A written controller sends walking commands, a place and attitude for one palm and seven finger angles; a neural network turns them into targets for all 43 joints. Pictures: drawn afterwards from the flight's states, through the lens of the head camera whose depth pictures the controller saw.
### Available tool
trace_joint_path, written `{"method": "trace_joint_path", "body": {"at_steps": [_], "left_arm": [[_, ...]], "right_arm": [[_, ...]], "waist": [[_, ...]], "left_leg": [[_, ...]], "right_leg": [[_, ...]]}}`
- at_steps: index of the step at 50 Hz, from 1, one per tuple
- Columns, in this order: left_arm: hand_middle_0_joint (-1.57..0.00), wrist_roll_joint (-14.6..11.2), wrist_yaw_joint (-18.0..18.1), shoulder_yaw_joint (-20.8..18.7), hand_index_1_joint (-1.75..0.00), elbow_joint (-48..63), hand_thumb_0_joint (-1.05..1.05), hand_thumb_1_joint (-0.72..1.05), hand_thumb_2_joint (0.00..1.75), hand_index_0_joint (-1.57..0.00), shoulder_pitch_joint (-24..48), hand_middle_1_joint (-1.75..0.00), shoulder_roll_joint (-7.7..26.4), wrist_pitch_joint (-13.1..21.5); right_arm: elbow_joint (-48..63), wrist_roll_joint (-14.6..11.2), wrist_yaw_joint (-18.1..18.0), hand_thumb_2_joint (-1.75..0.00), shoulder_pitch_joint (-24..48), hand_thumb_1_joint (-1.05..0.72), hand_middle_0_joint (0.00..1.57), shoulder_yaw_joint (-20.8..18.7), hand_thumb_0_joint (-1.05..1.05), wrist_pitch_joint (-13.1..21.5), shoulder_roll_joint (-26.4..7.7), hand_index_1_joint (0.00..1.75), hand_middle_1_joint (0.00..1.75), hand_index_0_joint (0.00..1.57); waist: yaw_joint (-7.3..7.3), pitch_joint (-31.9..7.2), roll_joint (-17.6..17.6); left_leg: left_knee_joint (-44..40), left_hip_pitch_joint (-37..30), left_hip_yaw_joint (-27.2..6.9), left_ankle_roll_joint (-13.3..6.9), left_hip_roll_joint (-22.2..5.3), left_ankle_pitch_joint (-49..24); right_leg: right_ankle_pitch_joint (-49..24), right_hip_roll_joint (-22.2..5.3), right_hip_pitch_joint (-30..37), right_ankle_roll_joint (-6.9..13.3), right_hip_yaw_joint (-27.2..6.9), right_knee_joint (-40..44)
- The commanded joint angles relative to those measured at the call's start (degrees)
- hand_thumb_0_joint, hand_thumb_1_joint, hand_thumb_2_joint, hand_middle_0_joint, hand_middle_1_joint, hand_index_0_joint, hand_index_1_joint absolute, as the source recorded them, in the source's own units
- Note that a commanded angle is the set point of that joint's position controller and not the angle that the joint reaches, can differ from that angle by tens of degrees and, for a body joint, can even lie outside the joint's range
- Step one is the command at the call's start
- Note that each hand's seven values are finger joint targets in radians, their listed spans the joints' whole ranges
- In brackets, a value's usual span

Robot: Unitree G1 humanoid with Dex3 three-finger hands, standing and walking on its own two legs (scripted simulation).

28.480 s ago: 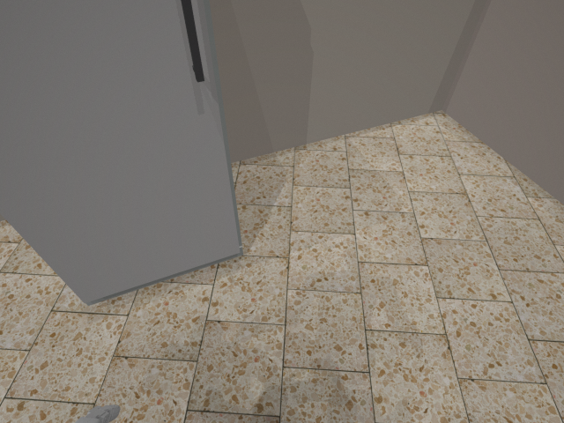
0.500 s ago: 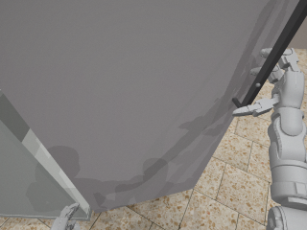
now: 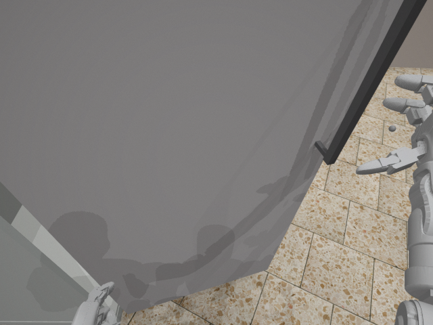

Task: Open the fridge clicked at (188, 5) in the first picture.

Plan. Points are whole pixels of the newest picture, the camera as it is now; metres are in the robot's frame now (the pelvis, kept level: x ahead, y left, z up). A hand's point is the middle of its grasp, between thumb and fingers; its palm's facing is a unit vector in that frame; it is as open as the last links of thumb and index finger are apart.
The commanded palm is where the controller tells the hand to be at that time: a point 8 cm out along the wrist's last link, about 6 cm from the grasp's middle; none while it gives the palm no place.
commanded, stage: slip the hand off the handle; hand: right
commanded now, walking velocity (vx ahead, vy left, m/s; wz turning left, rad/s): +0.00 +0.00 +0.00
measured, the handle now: (360, 80) +0.43 -0.19 +0.27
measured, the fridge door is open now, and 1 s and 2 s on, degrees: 73 73 73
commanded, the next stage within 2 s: draw the hand back to the body in 0.82 s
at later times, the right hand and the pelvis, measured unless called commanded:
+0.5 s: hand out of the picture +0.32 -0.30 +0.21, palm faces +0.28 +0.95 -0.17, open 14.7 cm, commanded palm +0.29 -0.33 +0.21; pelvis -0.01 -0.01 +0.00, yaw +0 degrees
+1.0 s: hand out of the picture +0.26 -0.32 +0.21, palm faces +0.24 +0.96 -0.18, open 14.7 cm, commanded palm +0.23 -0.35 +0.21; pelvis -0.02 -0.01 +0.00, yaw -2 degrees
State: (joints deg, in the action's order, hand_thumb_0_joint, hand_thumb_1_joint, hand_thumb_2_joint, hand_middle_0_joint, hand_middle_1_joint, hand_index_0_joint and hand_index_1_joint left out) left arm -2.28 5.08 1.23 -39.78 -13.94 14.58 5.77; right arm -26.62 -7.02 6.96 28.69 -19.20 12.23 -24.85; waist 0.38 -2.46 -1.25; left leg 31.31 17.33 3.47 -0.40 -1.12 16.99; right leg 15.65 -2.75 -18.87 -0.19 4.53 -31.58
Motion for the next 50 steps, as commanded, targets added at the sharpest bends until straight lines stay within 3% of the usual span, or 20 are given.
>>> {"method": "trace_joint_path", "body": {"at_steps": [1, 6, 9, 12, 13, 16, 18, 23, 24, 26, 28, 29, 33, 35, 37, 41, 44, 47, 48, 50], "left_arm": [[-0.20, 0.3, 0.9, -3.2, -0.30, 7.3, 0.00, 0.90, 0.90, -0.20, 1.4, -0.30, 8.0, 2.0], [-0.20, 0.3, 1.0, -3.3, -0.30, 6.9, 0.00, 0.90, 0.90, -0.20, 0.1, -0.30, 8.4, 1.7], [-0.20, 0.2, 0.8, -3.3, -0.30, 8.7, 0.00, 0.90, 0.90, -0.20, 0.8, -0.30, 8.1, 1.7], [-0.20, 0.0, 0.7, -3.3, -0.30, 9.5, 0.00, 0.90, 0.90, -0.20, 1.3, -0.30, 8.1, 1.7], [-0.20, 0.0, 0.9, -3.4, -0.30, 9.7, 0.00, 0.90, 0.90, -0.20, 1.6, -0.30, 8.3, 1.8], [-0.20, -0.1, 1.3, -3.0, -0.30, 10.1, 0.00, 0.90, 0.90, -0.20, 2.6, -0.30, 8.2, 2.1], [-0.20, -0.2, 1.6, -3.0, -0.30, 10.1, 0.00, 0.90, 0.90, -0.20, 3.1, -0.30, 8.4, 2.5], [-0.20, -0.1, 2.3, -2.5, -0.30, 10.2, 0.00, 0.90, 0.90, -0.20, 4.5, -0.30, 7.7, 3.8], [-0.20, -0.3, 2.5, -2.2, -0.30, 10.1, 0.00, 0.90, 0.90, -0.20, 4.9, -0.30, 7.6, 4.2], [-0.20, -0.3, 2.9, -2.1, -0.30, 10.0, 0.00, 0.90, 0.90, -0.20, 5.2, -0.30, 7.7, 4.8], [-0.20, -0.2, 3.1, -2.0, -0.30, 10.1, 0.00, 0.90, 0.90, -0.20, 5.4, -0.30, 7.8, 5.2], [-0.20, -0.3, 3.0, -1.7, -0.30, 10.2, 0.00, 0.90, 0.90, -0.20, 5.9, -0.30, 7.5, 5.5], [-0.20, -0.3, 3.1, -1.4, -0.30, 10.5, 0.00, 0.90, 0.90, -0.20, 6.8, -0.30, 7.6, 6.0], [-0.20, -0.4, 3.1, -1.1, -0.30, 10.5, 0.00, 0.90, 0.90, -0.20, 7.2, -0.30, 7.6, 6.2], [-0.20, -0.3, 3.2, -1.1, -0.30, 10.7, 0.00, 0.90, 0.90, -0.20, 7.3, -0.30, 7.6, 6.4], [-0.20, 0.0, 3.2, -1.0, -0.30, 11.2, 0.00, 0.90, 0.90, -0.20, 8.1, -0.30, 7.3, 7.1], [-0.20, -0.3, 3.5, -0.7, -0.30, 11.1, 0.00, 0.90, 0.90, -0.20, 8.2, -0.30, 7.3, 7.9], [-0.20, -0.3, 4.0, -0.9, -0.30, 10.2, 0.00, 0.90, 0.90, -0.20, 7.8, -0.30, 7.7, 8.4], [-0.20, -1.5, 4.2, -0.5, -0.30, 10.6, 0.00, 0.90, 0.90, -0.20, 7.9, -0.30, 8.5, 8.4], [-0.20, -2.2, 4.9, -0.1, -0.30, 12.2, 0.00, 0.90, 0.90, -0.20, 8.9, -0.30, 8.4, 8.7]], "right_arm": [[12.3, -0.3, 0.3, -0.20, 24.7, 0.55, 0.25, -6.2, 0.00, 4.5, -17.4, 1.15, 1.15, 0.25], [8.9, -0.6, 2.2, -0.20, 25.3, 0.55, 0.25, -8.1, 0.00, 5.6, -20.0, 1.15, 1.15, 0.25], [11.1, -1.9, 3.9, -0.20, 19.1, 0.55, 0.25, -8.8, 0.00, 5.6, -19.3, 1.15, 1.15, 0.25], [13.6, -3.3, 5.0, -0.20, 15.3, 0.55, 0.25, -9.2, 0.00, 5.0, -18.5, 1.15, 1.15, 0.25], [15.3, -3.7, 5.1, -0.20, 13.8, 0.55, 0.25, -11.3, 0.00, 4.8, -20.4, 1.15, 1.15, 0.25], [17.4, -4.9, 5.3, -0.20, 11.5, 0.55, 0.25, -11.1, 0.00, 3.6, -19.0, 1.15, 1.15, 0.25], [18.9, -5.2, 5.3, -0.20, 10.9, 0.55, 0.25, -13.5, 0.00, 3.0, -21.9, 1.15, 1.15, 0.25], [23.2, -5.4, 6.0, -0.20, 9.9, 0.55, 0.25, -11.8, 0.00, 3.1, -20.3, 1.15, 1.15, 0.25], [22.9, -5.5, 6.4, -0.20, 10.5, 0.55, 0.25, -9.1, 0.00, 2.9, -17.8, 1.15, 1.15, 0.25], [24.0, -5.9, 6.8, -0.20, 10.8, 0.55, 0.25, -8.3, 0.00, 2.6, -17.0, 1.15, 1.15, 0.25], [23.8, -6.0, 6.8, -0.20, 8.3, 0.55, 0.25, -10.4, 0.00, 1.9, -19.1, 1.15, 1.15, 0.25], [24.2, -6.2, 7.0, -0.20, 8.5, 0.55, 0.25, -8.7, 0.00, 1.5, -17.2, 1.15, 1.15, 0.25], [24.5, -7.4, 7.4, -0.20, 4.0, 0.55, 0.25, -12.7, 0.00, 0.5, -19.8, 1.15, 1.15, 0.25], [23.6, -7.8, 7.8, -0.20, 3.5, 0.55, 0.25, -13.4, 0.00, 0.1, -20.4, 1.15, 1.15, 0.25], [24.8, -8.1, 8.3, -0.20, 2.4, 0.55, 0.25, -14.7, 0.00, 0.0, -21.3, 1.15, 1.15, 0.25], [28.1, -8.8, 9.9, -0.20, 0.1, 0.55, 0.25, -14.3, 0.00, 0.6, -20.3, 1.15, 1.15, 0.25], [30.0, -9.6, 11.1, -0.20, 2.8, 0.55, 0.25, -11.5, 0.00, 0.4, -18.5, 1.15, 1.15, 0.25], [29.0, -9.6, 11.0, -0.20, 2.5, 0.55, 0.25, -11.6, 0.00, -0.1, -18.8, 1.15, 1.15, 0.25], [21.7, -9.5, 15.0, -0.20, -2.8, 0.55, 0.25, -8.2, 0.00, -6.0, -18.9, 1.15, 1.15, 0.25], [27.5, -10.6, 18.4, -0.20, 1.3, 0.55, 0.25, -8.7, 0.00, -10.3, -20.8, 1.15, 1.15, 0.25]], "waist": [[-0.48, -16.5, -1.5], [-0.90, -16.3, -2.0], [0.43, -18.7, -3.3], [0.84, -17.3, -2.6], [1.20, -17.2, -2.7], [1.22, -14.2, -1.3], [1.33, -14.0, -2.4], [0.73, -13.3, -5.3], [0.01, -12.0, -4.9], [0.07, -11.5, -4.9], [0.89, -12.2, -5.0], [0.50, -11.5, -4.6], [1.76, -11.5, -1.7], [1.73, -9.2, -1.7], [1.94, -10.7, -2.8], [2.03, -11.3, -4.4], [0.97, -10.5, -5.7], [0.83, -9.7, -4.0], [0.95, -10.4, -6.9], [1.28, -9.7, -7.2]], "left_leg": [[-2.7, -2.6, -2.0, -0.7, 0.9, -18.9], [-2.4, -1.5, -2.0, -0.7, 1.0, -17.9], [-1.8, -2.6, -2.0, -0.7, 1.2, -18.4], [-1.9, -2.6, -1.6, -0.7, 1.2, -18.4], [-2.0, -2.7, -1.6, -0.8, 1.3, -18.2], [-3.0, -1.9, -1.3, -0.7, 1.1, -15.1], [-3.3, -1.2, -1.6, -0.5, 1.2, -12.5], [-3.6, 0.6, -1.4, -0.7, 1.3, -9.0], [-3.9, 1.9, -1.2, -0.6, 1.3, -7.1], [-4.3, 2.1, -1.5, -0.8, 1.1, -6.7], [-3.8, 1.3, -1.2, -0.8, 1.0, -6.4], [-4.0, 1.8, -1.0, -0.8, 0.9, -6.4], [-4.1, 0.2, -0.9, -0.6, 0.8, -7.0], [-4.5, 1.0, -0.9, -0.5, 0.7, -4.8], [-4.5, -0.1, -1.2, -0.6, 0.5, -6.4], [-4.3, -0.6, -1.3, -0.8, 0.5, -8.0], [-4.2, 1.6, -1.1, -0.5, 0.7, -6.3], [-4.5, 1.6, -1.1, -0.5, 0.5, -5.7], [-4.6, -0.5, -1.3, -0.8, -0.1, -5.2], [-5.5, -1.3, -0.9, -0.7, -0.2, -4.9]], "right_leg": [[-17.9, 1.5, 9.0, 1.7, -2.5, 1.5], [-17.1, 1.4, 8.0, 1.8, -2.7, 0.8], [-17.4, 1.6, 8.6, 1.7, -2.6, 0.8], [-17.5, 1.3, 8.2, 1.7, -2.8, 1.1], [-17.7, 1.1, 8.4, 1.7, -2.9, 1.1], [-14.5, 1.0, 7.2, 1.8, -2.8, 2.0], [-12.0, 1.1, 6.9, 1.8, -2.9, 2.2], [-9.9, 1.1, 8.5, 1.6, -3.6, 2.4], [-8.0, 1.1, 8.4, 1.5, -3.9, 2.7], [-7.2, 1.0, 8.9, 1.7, -4.1, 2.6], [-7.1, 1.1, 8.5, 1.4, -4.7, 2.9], [-6.8, 1.2, 8.7, 1.4, -4.8, 3.1], [-7.2, 1.0, 7.7, 1.3, -4.7, 3.2], [-4.9, 1.2, 6.3, 1.2, -4.9, 3.5], [-6.5, 1.2, 6.8, 1.3, -4.5, 2.8], [-8.0, 1.2, 7.9, 1.5, -4.3, 2.0], [-6.3, 1.4, 8.4, 1.3, -4.9, 2.0], [-5.5, 1.3, 7.7, 1.4, -5.2, 2.0], [-3.5, 0.9, 8.5, 1.5, -5.6, 3.6], [-3.2, 1.2, 9.4, 1.7, -6.2, 4.5]]}}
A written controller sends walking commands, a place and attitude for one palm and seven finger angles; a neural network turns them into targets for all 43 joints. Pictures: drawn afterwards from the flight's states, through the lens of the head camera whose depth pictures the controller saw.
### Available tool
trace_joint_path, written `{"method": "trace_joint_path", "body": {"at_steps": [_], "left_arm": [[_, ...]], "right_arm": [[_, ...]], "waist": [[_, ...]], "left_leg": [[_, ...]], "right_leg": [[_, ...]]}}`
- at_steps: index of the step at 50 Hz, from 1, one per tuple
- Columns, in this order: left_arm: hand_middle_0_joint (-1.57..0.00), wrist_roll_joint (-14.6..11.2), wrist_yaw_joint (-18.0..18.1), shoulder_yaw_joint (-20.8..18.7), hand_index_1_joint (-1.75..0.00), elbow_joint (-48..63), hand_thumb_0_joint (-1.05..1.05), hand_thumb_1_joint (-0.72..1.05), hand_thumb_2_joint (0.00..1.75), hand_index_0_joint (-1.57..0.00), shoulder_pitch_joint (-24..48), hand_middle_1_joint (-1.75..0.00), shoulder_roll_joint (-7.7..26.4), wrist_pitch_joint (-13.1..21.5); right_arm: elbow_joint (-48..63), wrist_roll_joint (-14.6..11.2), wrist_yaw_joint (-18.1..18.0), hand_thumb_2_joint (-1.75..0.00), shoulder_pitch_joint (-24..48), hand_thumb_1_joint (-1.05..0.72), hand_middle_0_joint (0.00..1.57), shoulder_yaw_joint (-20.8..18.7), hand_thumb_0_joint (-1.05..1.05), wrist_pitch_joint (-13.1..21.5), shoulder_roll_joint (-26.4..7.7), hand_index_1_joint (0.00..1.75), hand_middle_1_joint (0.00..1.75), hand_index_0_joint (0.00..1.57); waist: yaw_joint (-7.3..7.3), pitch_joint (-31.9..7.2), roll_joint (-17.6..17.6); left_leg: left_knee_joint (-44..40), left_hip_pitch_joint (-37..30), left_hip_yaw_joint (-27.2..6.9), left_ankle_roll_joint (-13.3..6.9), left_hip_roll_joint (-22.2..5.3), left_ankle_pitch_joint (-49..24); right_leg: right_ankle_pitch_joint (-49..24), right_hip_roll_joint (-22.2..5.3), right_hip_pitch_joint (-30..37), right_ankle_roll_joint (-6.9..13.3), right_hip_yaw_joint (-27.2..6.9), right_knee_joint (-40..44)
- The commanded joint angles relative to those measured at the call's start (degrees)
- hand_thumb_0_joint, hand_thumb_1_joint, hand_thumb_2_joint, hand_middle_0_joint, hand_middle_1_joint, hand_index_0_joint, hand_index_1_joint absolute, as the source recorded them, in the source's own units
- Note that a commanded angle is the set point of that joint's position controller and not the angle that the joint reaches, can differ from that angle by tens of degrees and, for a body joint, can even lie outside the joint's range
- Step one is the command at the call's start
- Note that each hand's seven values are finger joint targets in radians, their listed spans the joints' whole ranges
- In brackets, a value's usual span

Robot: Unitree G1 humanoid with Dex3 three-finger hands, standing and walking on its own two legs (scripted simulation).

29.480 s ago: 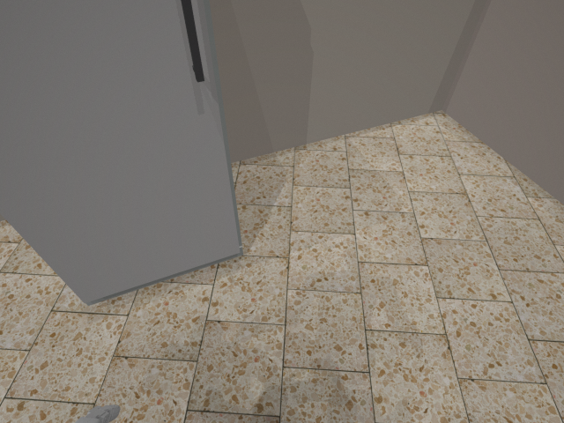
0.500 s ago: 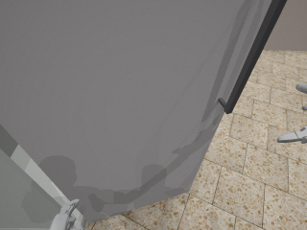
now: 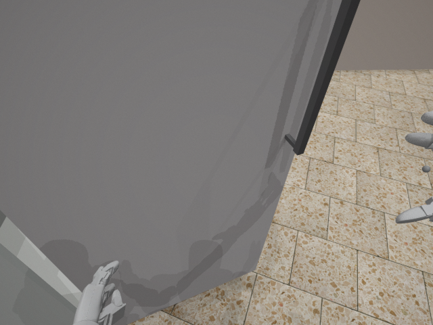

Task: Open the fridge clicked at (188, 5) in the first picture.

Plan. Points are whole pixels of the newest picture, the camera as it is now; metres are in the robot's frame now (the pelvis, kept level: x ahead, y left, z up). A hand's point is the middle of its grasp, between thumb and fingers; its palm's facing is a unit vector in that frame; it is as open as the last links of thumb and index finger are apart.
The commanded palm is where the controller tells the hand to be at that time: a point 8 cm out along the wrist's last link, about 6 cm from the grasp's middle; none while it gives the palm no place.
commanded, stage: draw the hand back to the body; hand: right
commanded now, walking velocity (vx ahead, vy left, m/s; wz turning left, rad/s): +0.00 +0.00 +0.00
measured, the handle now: (316, 73) +0.46 -0.16 +0.27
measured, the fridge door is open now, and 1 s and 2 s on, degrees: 73 73 73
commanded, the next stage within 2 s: step back with the hand held close in 1.52 s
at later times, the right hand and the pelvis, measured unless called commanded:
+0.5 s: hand (423, 206) +0.25 -0.29 +0.18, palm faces +0.01 +0.97 -0.26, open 14.4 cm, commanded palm +0.21 -0.32 +0.20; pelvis +0.00 -0.01 +0.00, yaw +0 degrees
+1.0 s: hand (425, 222) +0.23 -0.28 +0.17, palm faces +0.45 +0.83 -0.34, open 10.1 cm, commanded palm +0.17 -0.32 +0.19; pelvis +0.01 -0.02 +0.01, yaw +1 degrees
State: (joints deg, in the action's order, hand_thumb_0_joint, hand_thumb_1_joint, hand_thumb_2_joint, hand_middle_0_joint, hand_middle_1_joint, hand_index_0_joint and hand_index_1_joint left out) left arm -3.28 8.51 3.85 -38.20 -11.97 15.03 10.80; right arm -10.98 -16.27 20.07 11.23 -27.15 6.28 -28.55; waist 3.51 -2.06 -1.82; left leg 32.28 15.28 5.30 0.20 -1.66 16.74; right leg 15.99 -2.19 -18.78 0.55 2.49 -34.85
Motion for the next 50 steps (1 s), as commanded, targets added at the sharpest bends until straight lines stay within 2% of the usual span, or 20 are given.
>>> {"method": "trace_joint_path", "body": {"at_steps": [1, 4, 7, 8, 10, 14, 17, 22, 23, 24, 25, 26, 27, 29, 30, 31, 32, 35, 41, 50], "left_arm": [[-0.20, -1.1, 1.6, -2.7, -0.30, 10.8, 0.00, 0.90, 0.90, -0.20, 7.0, -0.30, 8.3, 3.7], [-0.20, -1.2, 0.6, -2.2, -0.30, 12.0, 0.00, 0.90, 0.90, -0.20, 7.3, -0.30, 8.2, 4.6], [-0.20, -1.1, -1.1, -1.8, -0.30, 12.7, 0.00, 0.90, 0.90, -0.20, 7.0, -0.30, 7.9, 5.3], [-0.20, -1.1, -1.7, -1.7, -0.30, 12.7, 0.00, 0.90, 0.90, -0.20, 7.0, -0.30, 7.8, 5.6], [-0.20, -1.3, -2.5, -1.6, -0.30, 12.9, 0.00, 0.90, 0.90, -0.20, 6.8, -0.30, 7.9, 6.2], [-0.20, -1.5, -3.5, -2.0, -0.30, 13.5, 0.00, 0.90, 0.90, -0.20, 6.1, -0.30, 8.3, 7.2], [-0.20, -1.3, -3.8, -2.2, -0.30, 14.0, 0.00, 0.90, 0.90, -0.20, 6.1, -0.30, 8.4, 7.9], [-0.20, -0.8, -3.6, -1.9, -0.30, 13.8, 0.00, 0.90, 0.90, -0.20, 6.5, -0.30, 7.9, 9.6], [-0.20, 2.2, -4.7, -2.5, -0.30, 12.7, 0.00, 0.90, 0.90, -0.20, 3.6, -0.30, 5.7, 9.4], [-0.20, 2.8, -4.8, -2.9, -0.30, 10.9, 0.00, 0.90, 0.90, -0.20, 3.4, -0.30, 6.5, 9.5], [-0.20, 2.4, -4.6, -3.3, -0.30, 10.3, 0.00, 0.90, 0.90, -0.20, 4.9, -0.30, 6.1, 8.9], [-0.20, 2.3, -4.3, -3.7, -0.30, 9.7, 0.00, 0.90, 0.90, -0.20, 5.4, -0.30, 6.4, 8.2], [-0.20, 2.4, -4.3, -3.8, -0.30, 9.7, 0.00, 0.90, 0.90, -0.20, 5.4, -0.30, 6.5, 7.8], [-0.20, 2.7, -3.9, -4.1, -0.30, 9.0, 0.00, 0.90, 0.90, -0.20, 6.0, -0.30, 6.2, 7.1], [-0.20, 2.7, -3.6, -4.3, -0.30, 8.7, 0.00, 0.90, 0.90, -0.20, 6.2, -0.30, 5.8, 6.8], [-0.20, 3.0, -3.3, -4.4, -0.30, 8.0, 0.00, 0.90, 0.90, -0.20, 6.0, -0.30, 6.1, 6.3], [-0.20, 2.9, -3.2, -4.5, -0.30, 8.2, 0.00, 0.90, 0.90, -0.20, 6.2, -0.30, 6.1, 6.0], [-0.20, 3.1, -2.9, -4.6, -0.30, 8.0, 0.00, 0.90, 0.90, -0.20, 6.9, -0.30, 5.4, 5.7], [-0.20, 3.2, -3.2, -5.2, -0.30, 7.8, 0.00, 0.90, 0.90, -0.20, 7.3, -0.30, 5.8, 4.2], [-0.20, 3.1, -3.4, -5.2, -0.30, 9.6, 0.00, 0.90, 0.90, -0.20, 7.9, -0.30, 4.7, 2.6]], "right_arm": [[12.0, -1.7, 6.4, -0.20, 17.9, 0.55, 0.25, -1.6, 0.00, -6.4, -18.1, 1.15, 1.15, 0.25], [14.6, -2.8, 10.1, -0.20, 15.4, 0.55, 0.25, -7.7, 0.00, -10.2, -24.7, 1.15, 1.15, 0.25], [13.8, -5.3, 14.0, -0.20, 11.6, 0.55, 0.25, -10.8, 0.00, -11.0, -26.0, 1.15, 1.15, 0.25], [12.3, -6.3, 15.1, -0.20, 10.5, 0.55, 0.25, -11.5, 0.00, -10.9, -25.8, 1.15, 1.15, 0.25], [9.9, -7.6, 17.1, -0.20, 9.3, 0.55, 0.25, -9.1, 0.00, -11.1, -22.7, 1.15, 1.15, 0.25], [9.8, -7.0, 18.3, -0.20, 7.4, 0.55, 0.25, -6.0, 0.00, -12.8, -20.0, 1.15, 1.15, 0.25], [14.5, -6.4, 17.8, -0.20, 6.0, 0.55, 0.25, -6.8, 0.00, -12.9, -20.8, 1.15, 1.15, 0.25], [22.2, -6.9, 15.9, -0.29, 6.0, 0.37, 0.24, -8.3, 0.00, -10.6, -21.5, 1.04, 1.04, 0.24], [36.3, 4.7, -0.1, -0.31, 7.0, 0.33, 0.24, -5.0, 0.00, -4.3, -19.2, 1.02, 1.02, 0.24], [28.2, 5.4, -7.6, -0.32, -3.9, 0.30, 0.24, -2.5, 0.00, -3.9, -11.4, 1.00, 1.00, 0.24], [29.1, 6.1, -12.5, -0.34, -9.3, 0.26, 0.24, -1.3, 0.00, -3.4, -7.1, 0.98, 0.98, 0.24], [32.0, 6.9, -15.9, -0.36, -11.5, 0.22, 0.24, -1.1, 0.00, -2.7, -6.6, 0.96, 0.96, 0.24], [36.2, 7.6, -18.9, -0.37, -10.1, 0.19, 0.24, -2.8, 0.00, -1.5, -8.5, 0.94, 0.94, 0.24], [37.8, 9.2, -22.6, -0.41, -9.4, 0.12, 0.24, -2.6, 0.00, 0.2, -8.1, 0.89, 0.89, 0.24], [38.3, 10.0, -23.9, -0.43, -9.4, 0.08, 0.23, -1.7, 0.00, 0.7, -7.3, 0.87, 0.87, 0.23], [37.2, 10.3, -25.0, -0.44, -11.0, 0.04, 0.23, -1.4, 0.00, 0.8, -7.0, 0.85, 0.85, 0.23], [38.5, 10.9, -25.7, -0.46, -10.0, 0.01, 0.23, -1.5, 0.00, 1.2, -7.3, 0.83, 0.83, 0.23], [39.9, 12.0, -27.1, -0.51, -10.7, -0.10, 0.23, 1.2, 0.00, 2.1, -4.9, 0.77, 0.77, 0.23], [38.1, 12.1, -27.6, -0.62, -19.7, -0.32, 0.22, 1.7, 0.00, 1.8, -3.1, 0.64, 0.64, 0.22], [42.4, 12.2, -27.2, -0.78, -26.7, -0.65, 0.21, 0.9, 0.00, 2.0, -3.2, 0.45, 0.45, 0.21]], "waist": [[-1.49, -11.3, -5.9], [-0.56, -12.9, -3.0], [-0.30, -12.4, -2.2], [-0.21, -10.7, -0.9], [-0.52, -6.3, -1.6], [-0.88, -4.5, -1.7], [-0.69, -7.0, -2.7], [-0.64, -8.6, -4.8], [1.03, -2.3, -3.8], [-0.71, 0.0, -2.0], [0.31, 0.2, -2.0], [0.52, -1.2, -2.0], [0.60, -4.5, -4.2], [0.39, -5.0, -6.2], [0.24, -4.9, -7.8], [0.10, -3.8, -5.0], [0.13, -5.7, -4.6], [0.04, -5.3, -6.5], [0.59, -3.1, -0.5], [0.94, -1.3, -2.5]], "left_leg": [[-6.8, -0.9, -2.9, -1.4, 0.3, -6.6], [-6.7, -3.7, -1.9, -1.2, 0.3, -10.6], [-7.0, -4.9, -2.2, -0.8, 0.4, -15.2], [-7.2, -4.3, -1.9, -0.6, 0.6, -15.0], [-7.9, -1.3, -2.0, -0.4, 1.0, -11.0], [-7.9, 0.1, -2.3, 0.1, 0.8, -9.3], [-7.8, -0.4, -2.5, 0.3, 0.6, -8.7], [-8.0, -0.9, -1.9, -0.4, 1.0, -6.5], [-10.5, -1.0, -2.3, -1.4, 0.7, -6.1], [-10.6, 0.1, -1.8, -1.7, 0.3, -5.3], [-10.4, -0.7, -1.8, -1.5, -0.3, -3.8], [-11.1, -2.5, -2.1, -1.6, -0.5, -4.4], [-10.4, -4.1, -2.4, -1.5, -1.0, -5.0], [-9.8, -4.4, -2.7, -1.5, -1.1, -4.4], [-9.5, -4.6, -2.9, -1.5, -1.1, -4.1], [-10.2, -5.1, -2.9, -1.6, -1.0, -4.9], [-10.1, -5.7, -3.0, -1.5, -1.2, -5.2], [-9.2, -5.6, -2.7, -1.6, -0.9, -5.6], [-9.7, -7.5, -2.3, -1.5, -0.8, -8.8], [-10.4, -7.1, -2.4, -1.3, -0.9, -8.1]], "right_leg": [[-5.9, 0.6, 10.0, 1.4, -4.0, 7.3], [-10.5, 1.2, 11.5, 1.8, -4.5, 7.2], [-13.7, 1.7, 12.4, 2.0, -4.0, 6.5], [-13.2, 1.8, 11.9, 1.9, -4.1, 6.7], [-9.5, 1.8, 11.0, 1.8, -4.0, 7.5], [-7.7, 1.7, 10.4, 1.8, -3.5, 7.4], [-8.2, 1.7, 11.2, 2.0, -3.4, 6.8], [-6.9, 1.4, 12.8, 1.9, -4.3, 7.5], [-8.6, 1.1, 6.8, 1.2, -5.0, 8.3], [-5.9, -0.6, 6.4, 0.2, -4.7, 9.5], [-2.6, -1.3, 6.7, -0.2, -4.7, 10.6], [-3.5, -1.1, 7.2, 0.2, -3.7, 10.6], [-3.5, -1.0, 8.2, 0.0, -3.5, 11.0], [-1.9, -0.9, 8.9, 0.0, -3.6, 12.2], [-1.4, -0.8, 9.4, 0.1, -3.5, 12.6], [-2.9, -0.9, 8.6, 0.5, -3.3, 12.3], [-3.9, -0.9, 9.7, 0.6, -3.2, 12.4], [-4.3, -0.9, 11.5, 0.3, -4.1, 13.5], [-10.0, -1.3, 11.1, 0.4, -3.6, 13.4], [-8.8, -1.3, 11.1, 0.3, -2.7, 13.3]]}}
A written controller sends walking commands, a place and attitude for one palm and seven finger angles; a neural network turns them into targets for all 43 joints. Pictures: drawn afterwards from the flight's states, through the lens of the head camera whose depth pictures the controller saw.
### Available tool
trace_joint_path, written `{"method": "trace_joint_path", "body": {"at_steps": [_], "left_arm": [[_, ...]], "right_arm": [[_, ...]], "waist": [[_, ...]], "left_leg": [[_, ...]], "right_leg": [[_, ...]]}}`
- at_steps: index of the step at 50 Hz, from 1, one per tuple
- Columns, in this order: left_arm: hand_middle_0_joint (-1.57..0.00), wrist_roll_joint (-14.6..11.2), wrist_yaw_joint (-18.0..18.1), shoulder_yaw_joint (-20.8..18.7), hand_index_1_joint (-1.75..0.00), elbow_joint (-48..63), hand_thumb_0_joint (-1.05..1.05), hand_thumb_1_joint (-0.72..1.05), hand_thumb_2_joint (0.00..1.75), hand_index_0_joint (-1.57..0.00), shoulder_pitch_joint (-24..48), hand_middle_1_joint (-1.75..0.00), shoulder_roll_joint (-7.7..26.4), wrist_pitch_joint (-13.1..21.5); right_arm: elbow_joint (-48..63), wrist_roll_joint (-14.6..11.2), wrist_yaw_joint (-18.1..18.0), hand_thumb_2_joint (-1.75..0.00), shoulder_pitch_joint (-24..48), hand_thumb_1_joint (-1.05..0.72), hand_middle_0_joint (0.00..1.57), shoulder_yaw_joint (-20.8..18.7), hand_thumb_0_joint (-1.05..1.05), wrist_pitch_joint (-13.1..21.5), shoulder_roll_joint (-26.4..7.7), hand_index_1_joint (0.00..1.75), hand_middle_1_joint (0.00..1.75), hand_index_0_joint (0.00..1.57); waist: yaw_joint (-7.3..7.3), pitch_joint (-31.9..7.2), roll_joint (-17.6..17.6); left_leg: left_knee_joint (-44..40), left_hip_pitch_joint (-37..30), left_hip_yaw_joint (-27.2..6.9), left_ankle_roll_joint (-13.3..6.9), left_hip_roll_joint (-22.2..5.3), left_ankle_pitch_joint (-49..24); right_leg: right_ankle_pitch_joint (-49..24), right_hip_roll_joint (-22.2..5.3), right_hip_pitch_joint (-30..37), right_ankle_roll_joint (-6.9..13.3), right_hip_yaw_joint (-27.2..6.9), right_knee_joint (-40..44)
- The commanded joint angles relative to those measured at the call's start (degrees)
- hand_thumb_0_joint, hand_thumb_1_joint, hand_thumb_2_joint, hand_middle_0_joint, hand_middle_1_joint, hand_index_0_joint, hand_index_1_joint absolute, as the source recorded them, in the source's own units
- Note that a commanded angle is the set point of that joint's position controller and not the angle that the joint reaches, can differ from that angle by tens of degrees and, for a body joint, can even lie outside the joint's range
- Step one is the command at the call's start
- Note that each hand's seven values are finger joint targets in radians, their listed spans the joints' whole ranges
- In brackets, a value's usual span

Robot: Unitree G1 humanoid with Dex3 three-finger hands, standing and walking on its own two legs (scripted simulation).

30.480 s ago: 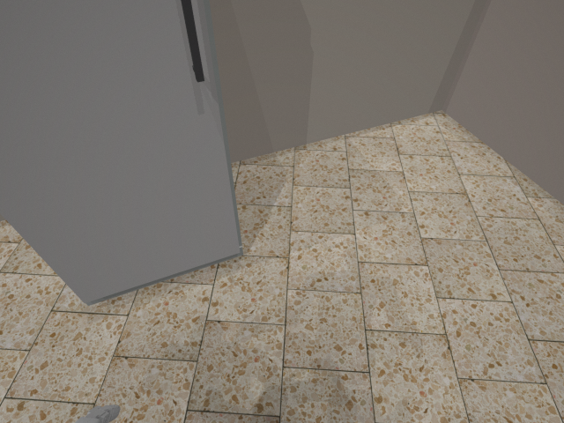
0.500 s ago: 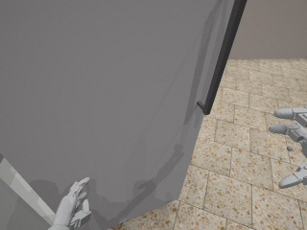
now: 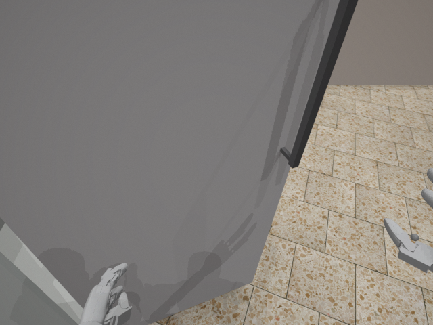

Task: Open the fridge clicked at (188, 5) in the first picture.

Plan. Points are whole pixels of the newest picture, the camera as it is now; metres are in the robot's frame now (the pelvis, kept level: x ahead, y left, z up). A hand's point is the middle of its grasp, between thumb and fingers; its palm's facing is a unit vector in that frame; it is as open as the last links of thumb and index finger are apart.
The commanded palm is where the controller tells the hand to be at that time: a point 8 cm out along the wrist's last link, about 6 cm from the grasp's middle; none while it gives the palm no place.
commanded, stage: draw the hand back to the body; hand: right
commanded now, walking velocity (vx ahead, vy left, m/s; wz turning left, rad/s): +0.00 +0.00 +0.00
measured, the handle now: (310, 90) +0.44 -0.16 +0.26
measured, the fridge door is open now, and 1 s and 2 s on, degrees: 73 73 73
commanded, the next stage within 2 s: step back with the hand held close in 0.52 s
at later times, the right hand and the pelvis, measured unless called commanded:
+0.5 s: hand (407, 251) +0.19 -0.26 +0.15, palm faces +0.48 +0.80 -0.36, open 7.4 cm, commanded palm +0.14 -0.29 +0.17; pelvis +0.00 +0.02 +0.00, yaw -1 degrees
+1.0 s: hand (407, 254) +0.19 -0.26 +0.14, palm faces +0.34 +0.82 -0.46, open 7.4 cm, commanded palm +0.12 -0.30 +0.18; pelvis -0.02 -0.01 -0.01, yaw +1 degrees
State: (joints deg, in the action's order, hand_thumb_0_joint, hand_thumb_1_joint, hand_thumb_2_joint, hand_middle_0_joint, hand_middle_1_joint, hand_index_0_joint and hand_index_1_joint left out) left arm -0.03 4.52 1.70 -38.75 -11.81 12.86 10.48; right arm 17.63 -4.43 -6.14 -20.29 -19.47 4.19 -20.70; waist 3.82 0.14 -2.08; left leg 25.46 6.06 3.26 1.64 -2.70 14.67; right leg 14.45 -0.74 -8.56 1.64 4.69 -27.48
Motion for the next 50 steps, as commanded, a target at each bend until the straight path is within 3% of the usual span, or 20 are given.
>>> {"method": "trace_joint_path", "body": {"at_steps": [1, 7, 11, 26, 28, 31, 32, 33, 34, 35, 37, 41, 42, 44, 47, 50], "left_arm": [[-0.20, -0.1, 0.8, -3.1, -0.30, 10.1, 0.00, 0.90, 0.90, -0.20, 7.7, -0.30, 7.1, 2.8], [-0.20, 0.0, 1.0, -3.2, -0.30, 10.7, 0.00, 0.90, 0.90, -0.20, 7.3, -0.30, 6.8, 2.8], [-0.20, 0.0, 1.7, -3.3, -0.30, 10.1, 0.00, 0.90, 0.90, -0.20, 7.5, -0.30, 6.9, 3.1], [-0.20, 0.1, 1.7, -3.1, -0.30, 10.2, 0.00, 0.90, 0.90, -0.20, 8.0, -0.30, 6.4, 3.0], [-0.20, 0.0, 1.6, -3.0, -0.30, 10.4, 0.00, 0.90, 0.90, -0.20, 8.0, -0.30, 6.2, 3.2], [-0.20, 0.2, 1.7, -3.0, -0.30, 10.2, 0.00, 0.90, 0.90, -0.20, 7.7, -0.30, 6.4, 3.3], [-0.20, 0.1, 1.5, -2.9, -0.30, 10.5, 0.00, 0.90, 0.90, -0.20, 8.0, -0.30, 6.3, 3.6], [-0.20, -0.4, 1.5, -2.4, -0.30, 12.0, 0.00, 0.90, 0.90, -0.20, 8.0, -0.30, 6.3, 2.0], [-0.20, 0.2, 1.5, -2.2, -0.30, 9.6, 0.00, 0.90, 0.90, -0.20, 6.6, -0.30, 4.9, 0.8], [-0.20, 0.3, 1.3, -2.6, -0.30, 10.0, 0.00, 0.90, 0.90, -0.20, 5.9, -0.30, 5.2, -0.1], [-0.20, 0.2, 1.2, -3.1, -0.30, 11.3, 0.00, 0.90, 0.90, -0.20, 6.2, -0.30, 5.8, -1.6], [-0.20, -0.1, 1.3, -3.7, -0.30, 14.0, 0.00, 0.90, 0.90, -0.20, 6.6, -0.30, 6.2, -3.5], [-0.20, -0.3, 1.3, -3.6, -0.30, 14.7, 0.00, 0.90, 0.90, -0.20, 6.6, -0.30, 5.9, -3.9], [-0.20, -0.4, 1.3, -3.7, -0.30, 15.5, 0.00, 0.90, 0.90, -0.20, 6.6, -0.30, 5.7, -4.4], [-0.20, -0.5, 1.6, -3.6, -0.30, 16.3, 0.00, 0.90, 0.90, -0.20, 6.2, -0.30, 5.6, -4.2], [-0.20, -0.4, 1.5, -3.7, -0.30, 16.5, 0.00, 0.90, 0.90, -0.20, 5.3, -0.30, 6.0, -3.1]], "right_arm": [[13.5, 0.3, -1.0, -0.80, 3.5, -0.68, 0.21, -6.9, 0.00, 3.8, -11.2, 0.43, 0.43, 0.21], [16.2, 0.5, -1.2, -0.90, 0.1, -0.90, 0.20, -5.9, 0.00, 3.5, -10.5, 0.30, 0.30, 0.20], [17.2, 0.9, -1.7, -0.90, 3.4, -0.90, 0.20, -6.1, 0.00, 3.6, -11.4, 0.30, 0.30, 0.20], [13.9, 0.4, -1.2, -0.90, 0.7, -0.90, 0.20, -6.6, 0.00, 3.2, -11.1, 0.30, 0.30, 0.20], [16.2, 0.6, -1.2, -0.90, 1.8, -0.90, 0.20, -6.4, 0.00, 3.5, -11.2, 0.30, 0.30, 0.20], [15.3, 0.6, -1.2, -0.90, 0.6, -0.90, 0.20, -6.6, 0.00, 3.4, -11.2, 0.30, 0.30, 0.20], [19.1, 0.8, -1.1, -0.90, 3.9, -0.90, 0.20, -5.5, 0.00, 3.8, -11.0, 0.30, 0.30, 0.20], [22.3, 0.6, -1.8, -0.90, 13.4, -0.90, 0.20, -13.0, 0.00, 6.8, -17.5, 0.30, 0.30, 0.20], [15.6, 1.0, -1.4, -0.90, 6.8, -0.90, 0.20, -9.7, 0.00, 7.2, -12.8, 0.30, 0.30, 0.20], [12.7, 1.4, -1.1, -0.90, 2.7, -0.90, 0.20, -7.8, 0.00, 7.1, -10.4, 0.30, 0.30, 0.20], [13.8, 1.9, -1.1, -0.90, 0.3, -0.90, 0.20, -7.1, 0.00, 7.7, -9.8, 0.30, 0.30, 0.20], [17.6, 1.9, -2.0, -0.90, -6.1, -0.90, 0.20, -9.1, 0.00, 8.6, -11.0, 0.30, 0.30, 0.20], [18.7, 1.9, -2.3, -0.90, -7.0, -0.90, 0.20, -9.6, 0.00, 8.7, -11.5, 0.30, 0.30, 0.20], [20.7, 1.9, -2.8, -0.90, -8.5, -0.90, 0.20, -11.1, 0.00, 9.1, -12.4, 0.30, 0.30, 0.20], [24.4, 1.8, -3.3, -0.90, -9.1, -0.90, 0.20, -12.7, 0.00, 9.8, -13.9, 0.30, 0.30, 0.20], [25.2, 1.8, -3.5, -0.90, -9.1, -0.90, 0.20, -13.0, 0.00, 10.6, -13.3, 0.30, 0.30, 0.20]], "waist": [[0.76, -3.1, -1.7], [0.61, -3.3, -2.0], [0.27, -2.8, -1.9], [0.88, -2.1, 0.2], [0.81, -3.1, -2.0], [0.87, -2.8, -1.0], [0.73, -4.2, -3.2], [-1.29, 3.7, -0.5], [-2.36, 3.4, 4.7], [-2.32, 1.7, 8.0], [-2.27, -2.7, 5.4], [-1.78, -8.4, 0.4], [-1.78, -9.3, 0.5], [-1.74, -9.2, 0.1], [-1.70, -9.8, -3.8], [-1.71, -7.3, -8.3]], "left_leg": [[-3.9, 1.5, -0.4, -2.8, 0.0, -7.2], [-4.5, 2.0, -0.5, -2.7, -0.2, -7.2], [-5.1, 2.8, -0.6, -2.6, -0.2, -5.9], [-5.7, 2.8, -0.8, -2.3, -0.6, -6.6], [-5.4, 2.7, -0.8, -2.3, -0.6, -6.6], [-5.2, 2.1, -0.6, -2.5, -0.6, -8.1], [-5.1, 1.9, -0.8, -2.4, -0.7, -8.6], [-9.6, 8.4, -9.3, -2.4, -3.7, -12.6], [-10.1, 9.3, -9.6, -2.8, -5.4, -13.2], [-9.6, 9.0, -10.0, -2.8, -6.4, -14.3], [-6.0, 6.3, -8.8, -2.8, -7.4, -21.6], [-0.3, 2.8, -5.8, -1.8, -5.6, -23.1], [1.0, 2.5, -5.5, -1.6, -4.9, -22.6], [2.4, 2.1, -4.7, -1.3, -3.9, -21.0], [5.6, 0.8, -3.7, -1.0, -2.6, -17.4], [9.9, 0.3, -2.5, -0.8, -1.0, -8.0]], "right_leg": [[-8.6, -2.8, 0.6, -0.6, -4.7, 5.6], [-8.7, -2.7, 1.2, -0.3, -4.3, 4.6], [-7.5, -2.5, 1.6, 0.0, -4.1, 4.3], [-8.2, -2.5, 1.7, 0.4, -3.7, 4.1], [-8.4, -2.4, 2.5, 0.1, -3.6, 4.0], [-9.8, -2.5, 2.0, 0.2, -3.8, 4.0], [-10.3, -2.3, 3.0, 0.1, -3.7, 3.8], [-4.9, -3.3, -2.2, 1.0, -3.3, 1.7], [-3.2, -2.9, -2.2, 0.9, -3.9, -0.3], [-3.6, -2.9, -1.8, 0.8, -3.7, -1.7], [-8.1, -3.5, -1.3, 0.8, -3.3, -1.8], [-17.6, -5.8, -1.4, 1.1, -4.6, 0.8], [-19.1, -6.5, -1.6, 1.3, -5.3, 1.3], [-19.0, -7.5, -4.0, 1.7, -6.5, 2.0], [-17.9, -8.9, -7.2, 2.2, -8.5, 3.9], [-9.1, -10.9, -13.7, 3.2, -9.9, 7.0]]}}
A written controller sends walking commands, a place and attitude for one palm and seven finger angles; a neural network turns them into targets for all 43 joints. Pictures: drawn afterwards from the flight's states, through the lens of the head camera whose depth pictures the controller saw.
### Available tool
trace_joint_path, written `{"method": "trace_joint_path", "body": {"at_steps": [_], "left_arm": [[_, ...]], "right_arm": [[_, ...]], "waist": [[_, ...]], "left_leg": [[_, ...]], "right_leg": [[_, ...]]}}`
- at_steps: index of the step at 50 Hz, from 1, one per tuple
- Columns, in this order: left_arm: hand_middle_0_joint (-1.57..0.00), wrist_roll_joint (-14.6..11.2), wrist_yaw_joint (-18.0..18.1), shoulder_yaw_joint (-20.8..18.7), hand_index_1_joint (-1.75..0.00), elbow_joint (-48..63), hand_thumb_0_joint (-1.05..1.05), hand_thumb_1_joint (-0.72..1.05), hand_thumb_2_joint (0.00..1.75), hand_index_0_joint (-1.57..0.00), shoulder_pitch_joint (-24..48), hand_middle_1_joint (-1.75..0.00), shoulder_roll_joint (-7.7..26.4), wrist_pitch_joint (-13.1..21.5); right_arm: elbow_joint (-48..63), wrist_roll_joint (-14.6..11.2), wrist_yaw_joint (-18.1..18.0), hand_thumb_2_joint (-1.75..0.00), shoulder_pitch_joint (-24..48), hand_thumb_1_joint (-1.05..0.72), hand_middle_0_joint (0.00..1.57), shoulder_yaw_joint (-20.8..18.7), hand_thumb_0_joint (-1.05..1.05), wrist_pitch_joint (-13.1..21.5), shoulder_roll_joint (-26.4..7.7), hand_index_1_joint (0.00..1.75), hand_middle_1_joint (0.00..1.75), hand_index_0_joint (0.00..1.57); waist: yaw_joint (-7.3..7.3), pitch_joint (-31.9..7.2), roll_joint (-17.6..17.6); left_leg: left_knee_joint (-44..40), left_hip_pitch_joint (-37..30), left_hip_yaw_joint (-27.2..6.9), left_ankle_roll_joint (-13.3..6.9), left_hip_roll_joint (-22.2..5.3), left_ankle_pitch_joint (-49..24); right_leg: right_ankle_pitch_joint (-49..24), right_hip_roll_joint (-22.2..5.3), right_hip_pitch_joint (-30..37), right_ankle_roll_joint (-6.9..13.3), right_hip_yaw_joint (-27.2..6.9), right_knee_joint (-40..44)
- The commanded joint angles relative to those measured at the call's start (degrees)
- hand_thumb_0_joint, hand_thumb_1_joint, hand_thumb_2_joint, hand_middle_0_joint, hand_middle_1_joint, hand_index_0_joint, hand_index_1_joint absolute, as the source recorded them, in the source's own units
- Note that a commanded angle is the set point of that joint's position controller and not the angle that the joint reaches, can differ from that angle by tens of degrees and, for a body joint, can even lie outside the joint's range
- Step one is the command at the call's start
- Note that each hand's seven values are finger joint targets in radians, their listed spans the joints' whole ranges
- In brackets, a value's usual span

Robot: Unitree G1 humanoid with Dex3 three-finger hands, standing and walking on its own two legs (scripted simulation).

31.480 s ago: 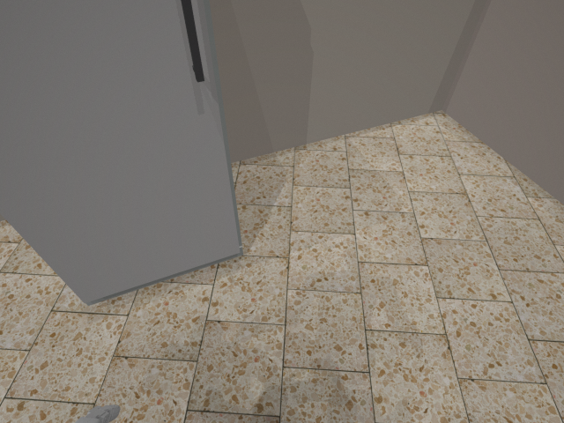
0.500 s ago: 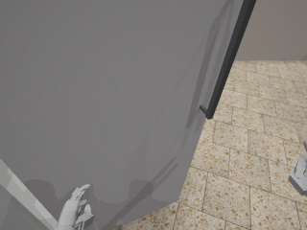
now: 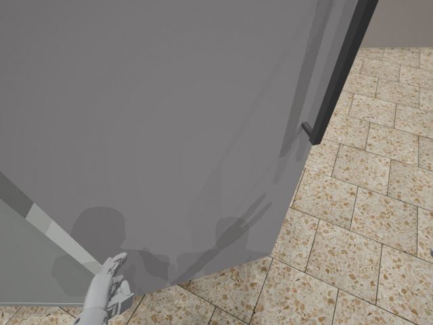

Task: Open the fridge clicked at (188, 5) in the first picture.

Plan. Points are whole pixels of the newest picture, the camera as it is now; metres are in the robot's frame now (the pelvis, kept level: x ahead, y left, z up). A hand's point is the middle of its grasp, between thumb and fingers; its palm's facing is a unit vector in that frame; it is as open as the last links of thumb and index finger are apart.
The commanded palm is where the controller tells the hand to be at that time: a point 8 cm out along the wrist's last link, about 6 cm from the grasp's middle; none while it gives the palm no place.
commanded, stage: step back with the hand held close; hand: right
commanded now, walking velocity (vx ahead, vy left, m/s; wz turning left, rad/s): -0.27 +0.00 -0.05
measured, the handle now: (337, 57) +0.46 -0.16 +0.26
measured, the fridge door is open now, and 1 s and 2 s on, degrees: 73 73 73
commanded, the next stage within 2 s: stop stepping back and stand still in 0.86 s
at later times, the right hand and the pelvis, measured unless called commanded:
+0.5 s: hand out of the picture +0.13 -0.29 +0.17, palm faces +0.48 +0.77 -0.42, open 7.4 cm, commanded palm +0.05 -0.32 +0.18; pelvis -0.07 -0.01 -0.01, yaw -3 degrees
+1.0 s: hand out of the picture +0.03 -0.28 +0.17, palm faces +0.33 +0.83 -0.45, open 7.4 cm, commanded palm -0.04 -0.32 +0.18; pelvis -0.18 -0.03 +0.00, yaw +1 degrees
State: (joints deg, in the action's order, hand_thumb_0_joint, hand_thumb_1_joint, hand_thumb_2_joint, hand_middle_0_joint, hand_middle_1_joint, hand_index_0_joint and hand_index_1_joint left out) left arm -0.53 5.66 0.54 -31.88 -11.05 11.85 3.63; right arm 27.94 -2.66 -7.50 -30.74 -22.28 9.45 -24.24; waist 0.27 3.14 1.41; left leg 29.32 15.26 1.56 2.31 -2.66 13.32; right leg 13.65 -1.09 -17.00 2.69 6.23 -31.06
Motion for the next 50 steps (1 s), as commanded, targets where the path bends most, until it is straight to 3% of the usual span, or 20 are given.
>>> {"method": "trace_joint_path", "body": {"at_steps": [1, 5, 10, 13, 15, 18, 20, 22, 28, 32, 33, 34, 36, 38, 39, 41, 42, 45, 47, 50], "left_arm": [[-0.20, 0.2, 0.5, -2.7, -0.30, 9.6, 0.00, 0.90, 0.90, -0.20, 4.2, -0.30, 7.2, 4.2], [-0.20, -0.1, 0.1, -2.6, -0.30, 8.6, 0.00, 0.90, 0.90, -0.20, 2.3, -0.30, 7.8, 6.0], [-0.20, -0.2, 0.1, -2.8, -0.30, 7.9, 0.00, 0.90, 0.90, -0.20, 1.5, -0.30, 7.6, 6.4], [-0.20, 0.4, -0.2, -2.3, -0.30, 5.8, 0.00, 0.90, 0.90, -0.20, 1.0, -0.30, 6.4, 6.2], [-0.20, 0.7, -0.4, -1.8, -0.30, 4.5, 0.00, 0.90, 0.90, -0.20, 1.6, -0.30, 6.0, 6.1], [-0.20, 0.6, -0.2, -1.9, -0.30, 6.0, 0.00, 0.90, 0.90, -0.20, 3.0, -0.30, 6.9, 6.1], [-0.20, 0.3, 0.1, -2.5, -0.30, 7.9, 0.00, 0.90, 0.90, -0.20, 4.4, -0.30, 8.4, 7.2], [-0.20, 0.4, 0.0, -3.5, -0.30, 7.8, 0.00, 0.90, 0.90, -0.20, 3.5, -0.30, 7.9, 7.9], [-0.20, 0.5, -1.2, -3.2, -0.30, 5.6, 0.00, 0.90, 0.90, -0.20, 2.5, -0.30, 7.8, 9.4], [-0.20, 0.3, -0.8, -2.9, -0.30, 5.0, 0.00, 0.90, 0.90, -0.20, 2.8, -0.30, 6.7, 7.5], [-0.20, -0.6, -0.4, -4.0, -0.30, 5.0, 0.00, 0.90, 0.90, -0.20, 2.1, -0.30, 7.0, 7.1], [-0.20, -0.8, -0.4, -4.2, -0.30, 5.1, 0.00, 0.90, 0.90, -0.20, 2.7, -0.30, 6.9, 6.5], [-0.20, 0.0, -0.3, -2.3, -0.30, 4.5, 0.00, 0.90, 0.90, -0.20, 4.7, -0.30, 4.5, 5.2], [-0.20, 0.3, -0.1, -0.9, -0.30, 5.6, 0.00, 0.90, 0.90, -0.20, 5.1, -0.30, 4.4, 4.8], [-0.20, 0.0, 0.2, -1.2, -0.30, 5.7, 0.00, 0.90, 0.90, -0.20, 4.9, -0.30, 5.4, 4.7], [-0.20, -0.4, 0.0, -2.9, -0.30, 7.5, 0.00, 0.90, 0.90, -0.20, 5.4, -0.30, 7.0, 5.6], [-0.20, 0.6, -0.6, -3.1, -0.30, 7.0, 0.00, 0.90, 0.90, -0.20, 3.3, -0.30, 6.3, 6.4], [-0.20, 1.3, -1.4, -4.0, -0.30, 6.2, 0.00, 0.90, 0.90, -0.20, 2.4, -0.30, 7.4, 7.7], [-0.20, 0.9, -1.9, -4.1, -0.30, 6.6, 0.00, 0.90, 0.90, -0.20, 2.4, -0.30, 7.3, 8.1], [-0.20, 0.7, -2.0, -4.0, -0.30, 7.7, 0.00, 0.90, 0.90, -0.20, 2.6, -0.30, 7.6, 7.3]], "right_arm": [[14.5, 0.1, -2.1, -0.90, 1.4, -0.90, 0.20, -10.3, 0.00, 5.4, -9.6, 0.30, 0.30, 0.20], [13.4, 0.4, -2.0, -0.90, 3.2, -0.90, 0.20, -9.5, 0.00, 6.2, -8.1, 0.30, 0.30, 0.20], [11.2, 0.8, -2.0, -0.90, 6.4, -0.90, 0.20, -8.6, 0.00, 6.4, -7.7, 0.30, 0.30, 0.20], [11.9, 0.6, -2.4, -0.90, 7.8, -0.90, 0.20, -7.9, 0.00, 6.6, -8.5, 0.30, 0.30, 0.20], [13.2, 0.7, -3.0, -0.90, 9.0, -0.90, 0.20, -7.6, 0.00, 6.8, -9.1, 0.30, 0.30, 0.20], [15.3, 0.6, -3.3, -0.90, 7.0, -0.90, 0.20, -9.5, 0.00, 7.4, -10.0, 0.30, 0.30, 0.20], [17.2, 1.5, -3.2, -0.90, 7.0, -0.90, 0.20, -11.2, 0.00, 8.8, -9.7, 0.30, 0.30, 0.20], [15.0, 1.8, -2.8, -0.90, 6.5, -0.90, 0.20, -13.0, 0.00, 9.5, -11.0, 0.30, 0.30, 0.20], [15.3, -0.2, -1.4, -0.90, 4.2, -0.90, 0.20, -8.8, 0.00, 10.0, -8.6, 0.30, 0.30, 0.20], [12.7, 0.0, -0.9, -0.90, 8.5, -0.90, 0.20, -8.0, 0.00, 9.6, -10.6, 0.30, 0.30, 0.20], [9.4, -0.7, -0.8, -0.90, 7.0, -0.90, 0.20, -7.0, 0.00, 8.6, -9.8, 0.30, 0.30, 0.20], [10.2, -1.1, -1.1, -0.90, 6.4, -0.90, 0.20, -6.8, 0.00, 7.9, -10.1, 0.30, 0.30, 0.20], [11.5, 0.0, -1.2, -0.90, 8.0, -0.90, 0.20, -5.4, 0.00, 7.9, -9.6, 0.30, 0.30, 0.20], [12.3, 0.4, -2.1, -0.90, 7.4, -0.90, 0.20, -9.5, 0.00, 7.4, -12.4, 0.30, 0.30, 0.20], [13.4, 0.5, -2.0, -0.90, 7.3, -0.90, 0.20, -9.4, 0.00, 7.3, -12.0, 0.30, 0.30, 0.20], [17.3, 0.2, -1.5, -0.90, 6.7, -0.90, 0.20, -9.3, 0.00, 8.4, -12.2, 0.30, 0.30, 0.20], [14.8, -0.5, -1.3, -0.90, 1.8, -0.90, 0.20, -10.9, 0.00, 8.6, -11.8, 0.30, 0.30, 0.20], [20.5, -1.1, -1.3, -0.90, 0.8, -0.90, 0.20, -11.6, 0.00, 8.8, -11.5, 0.30, 0.30, 0.20], [20.8, -1.4, -1.1, -0.90, -2.6, -0.90, 0.20, -11.0, 0.00, 8.4, -10.3, 0.30, 0.30, 0.20], [17.8, -1.7, -1.0, -0.90, -4.5, -0.90, 0.20, -11.2, 0.00, 6.9, -10.1, 0.30, 0.30, 0.20]], "waist": [[1.98, -10.2, -12.8], [1.23, -8.1, -11.5], [0.32, -4.8, -2.1], [-0.39, -4.4, 6.0], [-0.63, -5.6, 6.8], [-0.18, -6.0, -2.4], [0.33, -5.7, -20.6], [0.48, -4.8, -17.2], [1.39, -9.7, -14.3], [0.94, -9.3, -2.0], [0.56, -8.1, 8.4], [0.52, -7.1, 11.7], [-0.53, -4.6, 5.7], [-0.55, -5.1, 4.8], [-0.71, -6.9, 0.7], [0.81, -11.7, -15.1], [1.27, -15.0, -16.1], [0.62, -13.1, -15.8], [0.99, -14.2, -14.4], [0.83, -12.0, -17.1]], "left_leg": [[6.6, -8.9, -0.5, -1.5, -0.9, -5.3], [7.9, -9.6, -0.1, -1.5, -0.4, -1.3], [1.2, -4.1, -6.3, -3.2, -3.5, 2.4], [-9.1, 8.9, -14.0, -7.2, -10.6, 10.2], [-9.7, 12.5, -13.8, -8.5, -13.2, 7.8], [-0.8, 7.7, -7.2, -5.0, -6.5, 7.4], [19.5, -6.4, -0.3, -1.1, 3.1, 9.7], [28.3, -7.1, -1.6, -1.2, 4.2, 11.0], [-1.5, -4.0, 1.0, -2.4, 3.9, 11.0], [-13.8, -1.6, -4.0, -5.6, -4.4, -3.1], [-14.6, 8.3, -9.5, -8.5, -9.7, 2.9], [-15.7, 13.5, -13.4, -11.4, -15.4, 0.8], [-9.3, 6.4, -11.8, -12.7, -17.5, -25.0], [0.3, -3.6, -6.7, -7.9, -12.5, -37.6], [5.5, -3.4, -4.5, -4.6, -8.3, -34.9], [16.3, -0.3, -2.3, -1.6, 1.8, 2.1], [20.1, 3.1, -3.0, -1.9, 4.2, 16.6], [20.8, 1.6, -3.4, -1.7, 4.7, 15.6], [14.3, -1.0, -0.8, -1.7, 5.2, 14.7], [0.9, -10.1, 3.3, -2.9, 6.7, 12.3]], "right_leg": [[-7.0, -11.0, -6.2, 2.5, -12.2, 11.0], [5.3, -12.2, -11.6, 3.2, -12.9, 11.1], [21.7, -7.0, -15.6, 1.8, -10.5, 4.9], [16.5, -2.1, -5.6, -0.3, -7.9, -7.3], [12.1, -0.9, -0.4, -0.8, -7.4, -11.8], [13.3, -5.4, -4.2, 1.2, -14.1, 3.5], [32.2, -16.1, -21.1, 5.4, -25.6, 21.8], [26.6, -16.9, -22.9, 6.5, -25.2, 21.8], [10.1, -12.8, 0.0, 2.4, -19.3, 16.0], [6.7, -5.8, 3.8, -2.2, -9.2, 1.5], [7.6, -2.0, 6.9, -3.4, -6.8, -9.2], [6.5, -0.1, 7.5, -3.7, -6.2, -19.2], [8.5, -0.6, -3.0, -3.0, -7.8, -20.8], [2.5, -0.8, -5.3, -3.1, -7.2, -2.2], [-15.3, -2.1, -0.4, -2.1, -6.9, 7.9], [-40.1, -13.9, 6.4, 2.5, -17.6, 11.5], [-37.8, -15.9, 9.1, 4.2, -21.2, 12.1], [-19.7, -16.0, 3.4, 6.2, -22.0, 15.2], [-12.6, -14.1, 3.2, 5.0, -19.4, 16.5], [14.2, -9.8, -4.0, 0.9, -15.3, 20.6]]}}
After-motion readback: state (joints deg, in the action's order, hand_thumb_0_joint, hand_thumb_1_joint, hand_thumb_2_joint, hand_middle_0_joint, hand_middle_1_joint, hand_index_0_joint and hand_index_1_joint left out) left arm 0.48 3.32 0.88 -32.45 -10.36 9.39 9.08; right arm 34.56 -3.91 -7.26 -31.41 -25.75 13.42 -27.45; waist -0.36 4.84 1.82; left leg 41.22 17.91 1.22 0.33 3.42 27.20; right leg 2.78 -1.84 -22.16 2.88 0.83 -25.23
